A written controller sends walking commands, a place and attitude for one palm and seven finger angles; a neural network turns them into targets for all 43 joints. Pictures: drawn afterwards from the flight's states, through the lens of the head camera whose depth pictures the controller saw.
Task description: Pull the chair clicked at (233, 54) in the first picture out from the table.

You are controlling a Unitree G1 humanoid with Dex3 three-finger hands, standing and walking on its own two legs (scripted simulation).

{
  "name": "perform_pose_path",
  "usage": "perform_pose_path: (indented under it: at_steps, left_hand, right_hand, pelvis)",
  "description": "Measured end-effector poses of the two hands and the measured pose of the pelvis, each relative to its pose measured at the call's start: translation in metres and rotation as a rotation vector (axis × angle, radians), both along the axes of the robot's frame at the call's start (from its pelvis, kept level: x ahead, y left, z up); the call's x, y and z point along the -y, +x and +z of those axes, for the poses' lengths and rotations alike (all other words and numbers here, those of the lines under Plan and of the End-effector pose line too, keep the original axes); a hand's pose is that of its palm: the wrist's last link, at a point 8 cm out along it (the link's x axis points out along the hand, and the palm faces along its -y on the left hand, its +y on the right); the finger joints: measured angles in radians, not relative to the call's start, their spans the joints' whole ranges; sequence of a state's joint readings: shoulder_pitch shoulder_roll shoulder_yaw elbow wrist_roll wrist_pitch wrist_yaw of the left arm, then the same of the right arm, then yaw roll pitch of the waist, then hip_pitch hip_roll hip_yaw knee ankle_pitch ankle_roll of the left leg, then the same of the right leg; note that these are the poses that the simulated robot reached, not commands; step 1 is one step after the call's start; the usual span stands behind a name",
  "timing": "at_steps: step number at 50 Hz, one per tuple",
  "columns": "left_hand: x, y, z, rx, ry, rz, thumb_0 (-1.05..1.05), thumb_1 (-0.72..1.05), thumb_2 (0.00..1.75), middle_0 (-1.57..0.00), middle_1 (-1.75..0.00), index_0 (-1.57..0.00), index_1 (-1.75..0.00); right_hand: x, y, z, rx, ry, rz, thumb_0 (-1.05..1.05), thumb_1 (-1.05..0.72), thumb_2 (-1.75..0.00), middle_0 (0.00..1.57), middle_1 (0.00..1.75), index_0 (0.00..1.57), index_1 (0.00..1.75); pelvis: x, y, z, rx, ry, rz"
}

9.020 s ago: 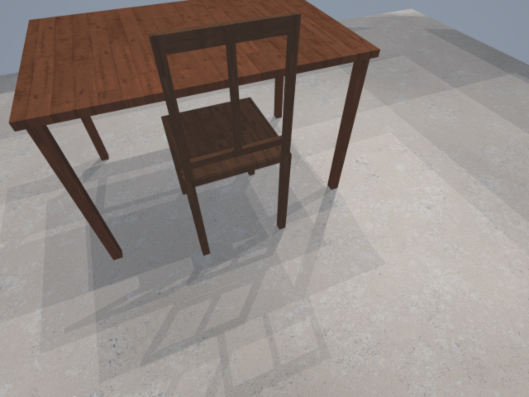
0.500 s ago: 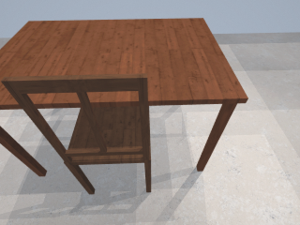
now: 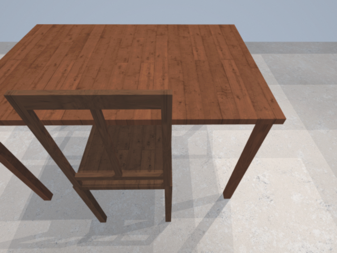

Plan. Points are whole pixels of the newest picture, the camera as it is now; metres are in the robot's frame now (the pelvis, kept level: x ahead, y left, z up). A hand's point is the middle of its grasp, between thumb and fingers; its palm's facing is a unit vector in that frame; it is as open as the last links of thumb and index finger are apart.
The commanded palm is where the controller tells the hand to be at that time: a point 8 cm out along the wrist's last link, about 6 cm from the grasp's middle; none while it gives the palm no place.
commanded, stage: come to a stop and stand still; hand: left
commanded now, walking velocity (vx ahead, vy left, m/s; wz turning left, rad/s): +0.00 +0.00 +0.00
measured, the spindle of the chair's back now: (109, 147) +0.42 +0.22 -0.05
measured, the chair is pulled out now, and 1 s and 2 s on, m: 0.00 0.00 0.00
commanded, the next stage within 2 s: look again from close up in 0.12 s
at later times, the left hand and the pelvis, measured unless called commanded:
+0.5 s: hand out of the picture +0.01 +0.20 -0.18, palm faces +0.00 -0.98 -0.22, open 7.3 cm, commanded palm none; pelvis -0.01 +0.03 -0.01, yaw -1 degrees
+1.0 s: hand out of the picture +0.01 +0.22 -0.18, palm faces -0.03 -0.98 -0.21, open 7.3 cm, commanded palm none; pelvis +0.00 +0.04 -0.01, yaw -2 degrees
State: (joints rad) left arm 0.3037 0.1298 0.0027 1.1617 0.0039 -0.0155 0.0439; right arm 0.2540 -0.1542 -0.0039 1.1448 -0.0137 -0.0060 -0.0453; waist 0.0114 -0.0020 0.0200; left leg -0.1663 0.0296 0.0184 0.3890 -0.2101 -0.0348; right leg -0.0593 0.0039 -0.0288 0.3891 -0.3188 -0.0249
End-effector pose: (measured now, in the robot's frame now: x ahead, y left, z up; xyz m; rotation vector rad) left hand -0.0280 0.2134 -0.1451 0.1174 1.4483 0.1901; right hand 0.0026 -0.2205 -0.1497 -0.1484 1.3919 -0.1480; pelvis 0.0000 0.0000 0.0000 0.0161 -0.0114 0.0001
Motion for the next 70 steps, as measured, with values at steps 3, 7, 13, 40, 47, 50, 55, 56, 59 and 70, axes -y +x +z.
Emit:
perform_pose_path:
  at_steps: [3,7,13,40,47,50,55,56,59,70]
  left_hand:
    - [-0.003,0.003,0.001,0.005,0.006,-0.003,0.01,0.91,0.9,-0.2,-0.3,-0.2,-0.3]
    - [-0.005,0.007,0.001,0.012,0.01,-0.006,0.01,0.91,0.9,-0.2,-0.3,-0.2,-0.3]
    - [-0.008,0.01,0.001,0.031,0.021,-0.028,0.01,0.91,0.9,-0.2,-0.3,-0.2,-0.3]
    - [-0.063,0.044,-0.004,0.097,0.044,-0.111,0.01,0.91,0.9,-0.2,-0.3,-0.2,-0.3]
    - [-0.059,0.037,-0.005,0.071,0.029,-0.109,0.01,0.91,0.9,-0.2,-0.3,-0.2,-0.3]
    - [-0.056,0.034,-0.006,0.063,0.021,-0.106,0.01,0.91,0.9,-0.2,-0.3,-0.2,-0.3]
    - [-0.056,0.059,0.013,0.234,0.035,-0.003,0.01,0.91,0.9,-0.2,-0.3,-0.21,-0.3]
    - [-0.058,0.082,0.033,0.392,0.063,0.007,0.02,0.9,0.89,-0.2,-0.3,-0.21,-0.3]
    - [-0.056,0.145,0.093,0.822,0.101,0.008,0.02,0.88,0.88,-0.2,-0.29,-0.2,-0.29]
    - [-0.03,0.153,0.082,1.396,-0.088,-0.13,0.01,0.68,0.8,-0.18,-0.26,-0.18,-0.26]
  right_hand:
    - [0.0,0.002,0.0,0.001,0.0,0.0,0.01,-0.92,-0.9,0.2,0.3,0.2,0.3]
    - [-0.001,0.002,0.0,0.0,0.001,0.0,0.0,-0.92,-0.9,0.2,0.3,0.2,0.3]
    - [-0.001,0.002,0.0,0.002,0.004,-0.002,0.01,-0.93,-0.9,0.2,0.3,0.2,0.3]
    - [-0.031,0.007,0.001,0.065,-0.008,-0.002,0.0,-0.92,-0.9,0.2,0.3,0.2,0.3]
    - [-0.03,0.014,0.003,0.071,-0.012,-0.001,0.0,-0.91,-0.9,0.2,0.3,0.2,0.3]
    - [-0.03,0.017,0.004,0.074,-0.014,0.0,0.0,-0.91,-0.9,0.2,0.3,0.2,0.3]
    - [-0.027,0.027,0.011,0.169,-0.034,0.007,0.0,-0.91,-0.9,0.2,0.3,0.2,0.3]
    - [-0.026,0.034,0.015,0.24,-0.048,0.016,0.0,-0.91,-0.9,0.2,0.3,0.2,0.3]
    - [-0.02,0.059,0.025,0.451,-0.057,0.032,0.01,-0.91,-0.9,0.2,0.3,0.2,0.3]
    - [0.024,0.144,0.02,0.835,-0.112,0.15,0.01,-0.9,-0.9,0.2,0.3,0.2,0.3]
  pelvis:
    - [-0.001,0.002,0.0,0.001,0.0,0.0]
    - [-0.001,0.003,0.0,0.003,0.0,0.0]
    - [-0.004,0.001,-0.001,-0.009,-0.014,-0.005]
    - [-0.039,-0.006,-0.008,-0.016,-0.004,-0.034]
    - [-0.039,-0.004,-0.006,-0.013,-0.003,-0.037]
    - [-0.039,-0.004,-0.006,-0.012,-0.003,-0.038]
    - [-0.038,-0.007,-0.007,-0.021,-0.007,-0.028]
    - [-0.037,-0.009,-0.007,-0.023,0.002,-0.03]
    - [-0.033,-0.017,-0.013,-0.045,0.014,-0.003]
    - [-0.007,-0.062,-0.088,-0.249,-0.002,-0.011]
